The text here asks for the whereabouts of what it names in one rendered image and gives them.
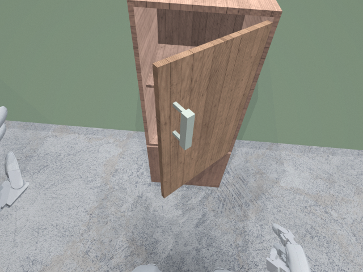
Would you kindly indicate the robot right hand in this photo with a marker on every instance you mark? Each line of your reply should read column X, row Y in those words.
column 293, row 258

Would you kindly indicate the robot left hand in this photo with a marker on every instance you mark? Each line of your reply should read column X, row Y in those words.
column 10, row 190

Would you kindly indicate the cupboard door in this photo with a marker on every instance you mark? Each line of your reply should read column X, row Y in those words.
column 213, row 81

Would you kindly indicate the handle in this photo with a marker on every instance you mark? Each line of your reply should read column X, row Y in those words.
column 186, row 126

